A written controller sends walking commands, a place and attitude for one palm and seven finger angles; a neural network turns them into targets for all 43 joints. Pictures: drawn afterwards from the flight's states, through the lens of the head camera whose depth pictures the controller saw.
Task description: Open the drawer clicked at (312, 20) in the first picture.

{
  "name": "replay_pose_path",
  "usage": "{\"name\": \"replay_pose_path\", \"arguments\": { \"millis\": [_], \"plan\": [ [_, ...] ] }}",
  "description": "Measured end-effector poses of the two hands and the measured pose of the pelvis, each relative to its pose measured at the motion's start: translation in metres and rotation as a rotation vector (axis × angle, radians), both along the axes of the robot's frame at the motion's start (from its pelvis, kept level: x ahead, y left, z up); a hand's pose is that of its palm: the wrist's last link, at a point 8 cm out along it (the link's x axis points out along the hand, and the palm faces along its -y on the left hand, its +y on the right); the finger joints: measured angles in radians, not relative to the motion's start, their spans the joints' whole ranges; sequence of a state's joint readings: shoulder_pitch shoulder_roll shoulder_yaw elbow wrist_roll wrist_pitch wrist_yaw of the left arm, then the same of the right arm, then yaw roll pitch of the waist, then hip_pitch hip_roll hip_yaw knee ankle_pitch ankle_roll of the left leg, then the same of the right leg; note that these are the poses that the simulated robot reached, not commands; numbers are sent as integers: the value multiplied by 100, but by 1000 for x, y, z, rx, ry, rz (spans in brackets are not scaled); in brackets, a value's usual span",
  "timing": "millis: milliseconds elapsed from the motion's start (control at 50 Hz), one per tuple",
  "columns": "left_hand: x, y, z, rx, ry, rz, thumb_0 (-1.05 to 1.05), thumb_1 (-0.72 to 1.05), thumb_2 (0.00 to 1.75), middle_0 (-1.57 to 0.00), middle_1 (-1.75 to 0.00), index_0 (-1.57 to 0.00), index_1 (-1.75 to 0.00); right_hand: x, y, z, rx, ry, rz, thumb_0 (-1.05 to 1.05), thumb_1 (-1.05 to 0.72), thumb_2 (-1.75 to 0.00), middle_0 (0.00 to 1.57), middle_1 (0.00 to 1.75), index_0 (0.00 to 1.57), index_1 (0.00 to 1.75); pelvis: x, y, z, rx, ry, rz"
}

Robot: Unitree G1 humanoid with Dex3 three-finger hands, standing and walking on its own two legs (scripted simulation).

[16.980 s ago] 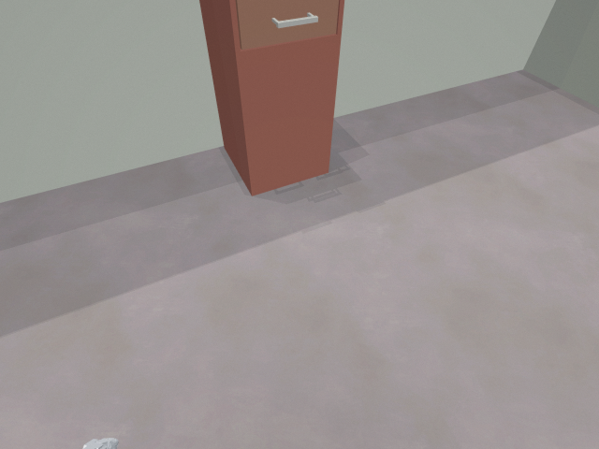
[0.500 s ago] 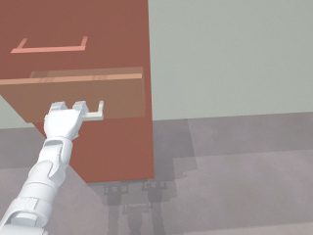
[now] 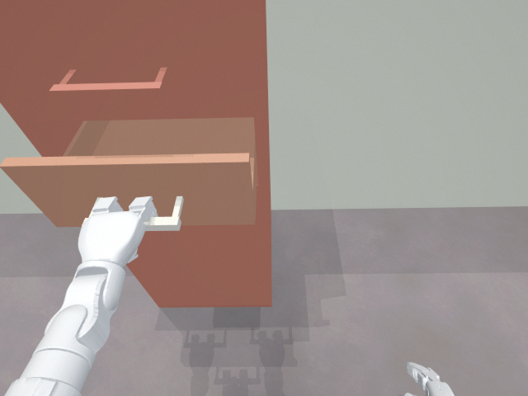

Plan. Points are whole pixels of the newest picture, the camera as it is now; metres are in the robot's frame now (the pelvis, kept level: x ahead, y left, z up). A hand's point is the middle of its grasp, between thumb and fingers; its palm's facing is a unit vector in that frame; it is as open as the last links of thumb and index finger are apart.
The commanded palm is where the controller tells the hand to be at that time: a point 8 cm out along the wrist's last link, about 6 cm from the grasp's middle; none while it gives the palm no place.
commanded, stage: pull the drawer open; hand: left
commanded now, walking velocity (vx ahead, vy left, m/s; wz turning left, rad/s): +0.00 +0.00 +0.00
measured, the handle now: (135, 214) +0.39 +0.24 +0.05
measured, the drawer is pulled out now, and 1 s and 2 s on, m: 0.10 0.22 0.30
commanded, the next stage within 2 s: open the thumb to release the handle in 2.00 s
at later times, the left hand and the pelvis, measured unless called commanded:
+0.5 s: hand (120, 284) +0.28 +0.24 +0.03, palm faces +0.01 -0.08 -1.00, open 5.2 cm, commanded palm +0.24 +0.24 +0.08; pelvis +0.00 -0.01 +0.00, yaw +0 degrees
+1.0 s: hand (108, 323) +0.22 +0.24 +0.03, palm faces +0.00 -0.09 -1.00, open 5.3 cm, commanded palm +0.18 +0.24 +0.08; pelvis +0.00 -0.01 +0.00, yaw -1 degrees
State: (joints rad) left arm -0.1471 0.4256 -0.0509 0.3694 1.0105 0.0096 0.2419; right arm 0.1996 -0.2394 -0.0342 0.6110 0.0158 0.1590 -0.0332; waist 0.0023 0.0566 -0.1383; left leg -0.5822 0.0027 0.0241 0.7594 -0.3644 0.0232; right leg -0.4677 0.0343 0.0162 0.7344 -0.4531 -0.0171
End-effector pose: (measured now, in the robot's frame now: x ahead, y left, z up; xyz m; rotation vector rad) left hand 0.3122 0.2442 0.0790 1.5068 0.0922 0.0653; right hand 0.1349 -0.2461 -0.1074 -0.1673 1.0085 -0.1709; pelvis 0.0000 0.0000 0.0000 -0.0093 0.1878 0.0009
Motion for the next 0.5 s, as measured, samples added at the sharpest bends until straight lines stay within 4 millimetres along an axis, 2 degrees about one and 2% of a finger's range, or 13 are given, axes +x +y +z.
{"name": "replay_pose_path", "arguments": {
  "millis": [240,500],
  "plan": [
    [-22,-1,0,-7,-2,9,1,80,83,-28,-135,-42,-135,-4,-10,-1,-2,-9,-11,1,-91,-89,20,30,20,30,0,-6,0,7,-9,-8],
    [-58,-5,0,-19,-24,33,2,79,83,-28,-135,-42,-135,26,-4,6,13,-95,40,1,-91,-89,20,30,20,30,3,-6,-1,12,-20,-7]
  ]
}}
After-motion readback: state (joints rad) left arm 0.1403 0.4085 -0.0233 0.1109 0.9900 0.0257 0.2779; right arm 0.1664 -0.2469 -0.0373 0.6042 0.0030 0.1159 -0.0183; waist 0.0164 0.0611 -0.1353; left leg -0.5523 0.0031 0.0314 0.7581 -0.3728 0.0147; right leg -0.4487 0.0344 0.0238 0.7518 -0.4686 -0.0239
